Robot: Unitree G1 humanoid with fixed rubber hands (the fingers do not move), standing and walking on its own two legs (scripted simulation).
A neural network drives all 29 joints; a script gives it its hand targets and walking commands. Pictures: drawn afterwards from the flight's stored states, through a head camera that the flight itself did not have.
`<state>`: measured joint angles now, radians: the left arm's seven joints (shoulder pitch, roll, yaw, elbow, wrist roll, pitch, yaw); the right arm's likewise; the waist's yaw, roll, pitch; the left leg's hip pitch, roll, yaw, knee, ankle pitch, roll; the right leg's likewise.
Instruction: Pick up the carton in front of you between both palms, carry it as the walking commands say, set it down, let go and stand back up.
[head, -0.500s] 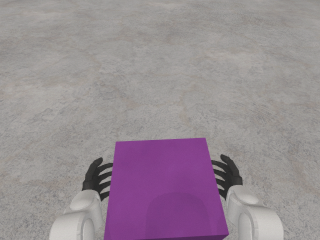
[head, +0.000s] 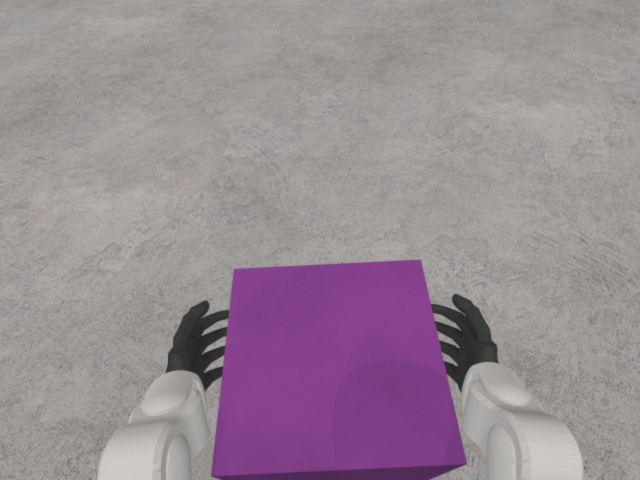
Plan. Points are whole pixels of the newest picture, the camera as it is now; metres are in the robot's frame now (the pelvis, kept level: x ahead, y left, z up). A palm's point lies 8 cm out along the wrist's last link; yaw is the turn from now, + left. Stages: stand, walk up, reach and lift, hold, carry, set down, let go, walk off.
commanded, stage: carry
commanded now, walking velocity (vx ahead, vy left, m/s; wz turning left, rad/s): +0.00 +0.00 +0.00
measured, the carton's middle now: (333, 386) +0.25 +0.00 +0.00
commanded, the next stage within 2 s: hold in 1.96 s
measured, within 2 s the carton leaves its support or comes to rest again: neither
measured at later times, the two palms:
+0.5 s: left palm (200, 261) +0.38 +0.16 +0.09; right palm (439, 256) +0.37 -0.14 +0.10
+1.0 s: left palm (199, 274) +0.37 +0.16 +0.08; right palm (434, 270) +0.36 -0.13 +0.08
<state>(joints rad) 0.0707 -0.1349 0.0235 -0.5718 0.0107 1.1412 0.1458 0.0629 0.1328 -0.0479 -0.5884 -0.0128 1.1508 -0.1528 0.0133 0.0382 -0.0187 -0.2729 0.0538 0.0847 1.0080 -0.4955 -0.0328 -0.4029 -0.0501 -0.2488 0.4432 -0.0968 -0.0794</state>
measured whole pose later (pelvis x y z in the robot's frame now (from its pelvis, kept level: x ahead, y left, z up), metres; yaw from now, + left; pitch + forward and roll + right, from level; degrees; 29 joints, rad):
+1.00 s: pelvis +0.13 +0.02 +0.00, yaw -2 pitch +2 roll +0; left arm 0.03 -0.13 0.04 -0.38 0.10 1.12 0.11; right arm 0.02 0.13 -0.04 -0.37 -0.08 1.12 -0.12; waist 0.00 0.00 -0.11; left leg -0.23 0.07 0.19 0.49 -0.29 0.01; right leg -0.20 -0.07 -0.20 0.48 -0.31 0.01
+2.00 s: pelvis +0.10 +0.02 +0.01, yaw -2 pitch +0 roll +0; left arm -0.21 -0.14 0.16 0.13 0.24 0.73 0.04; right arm -0.22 0.14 -0.16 0.14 -0.24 0.73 -0.04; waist 0.00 0.00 -0.02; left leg -0.22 0.05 0.13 0.45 -0.20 0.01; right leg -0.20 -0.05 -0.13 0.46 -0.21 -0.01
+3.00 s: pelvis +0.03 +0.01 -0.13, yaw -2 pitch +38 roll +1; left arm -0.74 -0.18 0.49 0.45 0.27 0.28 0.05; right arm -0.81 0.07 -0.44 0.56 -0.28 0.28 0.00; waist 0.01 0.00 -0.11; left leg -1.48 -0.06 -0.08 1.21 -0.40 -0.04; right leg -1.47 0.07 0.08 1.24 -0.43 0.01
